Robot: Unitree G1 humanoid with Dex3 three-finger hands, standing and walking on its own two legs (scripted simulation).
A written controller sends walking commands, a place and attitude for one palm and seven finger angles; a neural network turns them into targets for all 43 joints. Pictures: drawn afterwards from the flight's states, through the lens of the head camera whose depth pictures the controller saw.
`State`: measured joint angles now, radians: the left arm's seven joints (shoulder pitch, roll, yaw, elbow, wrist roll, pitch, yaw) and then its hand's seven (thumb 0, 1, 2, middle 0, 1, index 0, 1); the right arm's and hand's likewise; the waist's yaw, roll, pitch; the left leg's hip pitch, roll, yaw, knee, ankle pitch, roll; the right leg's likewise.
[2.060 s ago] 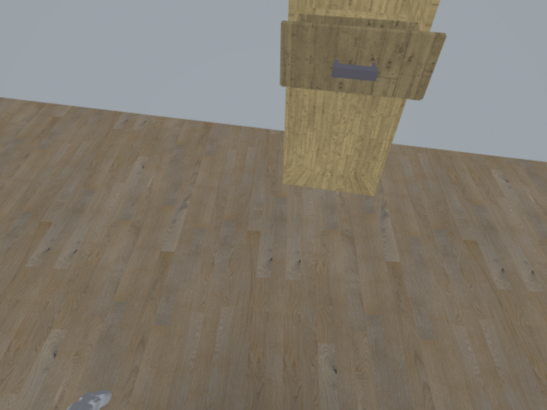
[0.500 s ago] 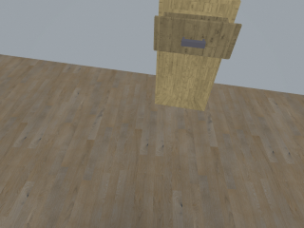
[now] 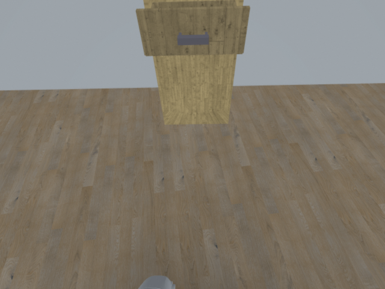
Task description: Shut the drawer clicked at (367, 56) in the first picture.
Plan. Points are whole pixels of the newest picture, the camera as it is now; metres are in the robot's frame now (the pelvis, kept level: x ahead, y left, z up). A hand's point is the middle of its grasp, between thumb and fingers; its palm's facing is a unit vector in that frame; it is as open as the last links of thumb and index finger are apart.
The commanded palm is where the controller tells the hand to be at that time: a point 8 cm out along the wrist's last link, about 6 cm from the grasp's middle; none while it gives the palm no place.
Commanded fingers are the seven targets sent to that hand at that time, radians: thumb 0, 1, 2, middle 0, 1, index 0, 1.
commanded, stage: walk to a spot facing it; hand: left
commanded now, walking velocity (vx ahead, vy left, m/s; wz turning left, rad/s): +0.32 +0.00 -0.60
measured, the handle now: (193, 37) +0.98 +0.10 +0.04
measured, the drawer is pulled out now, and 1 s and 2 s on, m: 0.29 0.29 0.29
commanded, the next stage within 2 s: none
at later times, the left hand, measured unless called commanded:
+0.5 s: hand (101, 250) +0.22 +0.28 -0.18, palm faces -0.21 -0.96 -0.20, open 7.4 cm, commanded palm none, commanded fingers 0.00 0.90 0.90 -0.20 -0.30 -0.20 -0.30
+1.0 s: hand (202, 157) +0.55 +0.03 -0.18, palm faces -0.63 -0.76 -0.15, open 7.4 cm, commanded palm none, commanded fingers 0.00 0.90 0.90 -0.20 -0.30 -0.20 -0.30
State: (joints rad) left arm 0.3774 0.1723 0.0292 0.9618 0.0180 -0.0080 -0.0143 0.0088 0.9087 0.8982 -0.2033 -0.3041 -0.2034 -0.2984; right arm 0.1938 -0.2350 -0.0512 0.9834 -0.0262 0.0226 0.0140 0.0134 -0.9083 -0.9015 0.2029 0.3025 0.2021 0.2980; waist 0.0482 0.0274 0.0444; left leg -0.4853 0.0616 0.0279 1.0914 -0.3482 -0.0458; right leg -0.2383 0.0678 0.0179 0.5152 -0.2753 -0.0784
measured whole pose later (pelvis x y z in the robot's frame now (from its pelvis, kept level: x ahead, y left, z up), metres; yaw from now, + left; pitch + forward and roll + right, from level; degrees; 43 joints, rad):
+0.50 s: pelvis +0.16 +0.07 +0.00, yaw -19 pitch +0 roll -1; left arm 0.33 0.28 0.11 1.00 0.03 0.01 -0.03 0.01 0.91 0.90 -0.20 -0.30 -0.20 -0.30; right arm 0.20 -0.14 -0.02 0.90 -0.02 -0.09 -0.01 0.01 -0.91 -0.90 0.20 0.30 0.20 0.30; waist 0.05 -0.07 0.01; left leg -0.24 0.04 0.14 0.52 -0.29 0.03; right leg -0.46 0.00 0.02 1.19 -0.33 -0.01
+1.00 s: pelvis +0.32 -0.01 -0.02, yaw -35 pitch -1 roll -1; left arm 0.04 0.20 0.04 0.87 0.00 -0.03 -0.02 0.01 0.91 0.90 -0.20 -0.30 -0.20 -0.30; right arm 0.45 -0.14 -0.03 1.07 -0.01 0.00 -0.03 0.01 -0.91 -0.90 0.20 0.30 0.20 0.30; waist -0.07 -0.02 0.15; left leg -0.32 0.13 0.12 1.31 -0.52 -0.06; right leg -0.41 0.06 -0.13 0.67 -0.24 -0.13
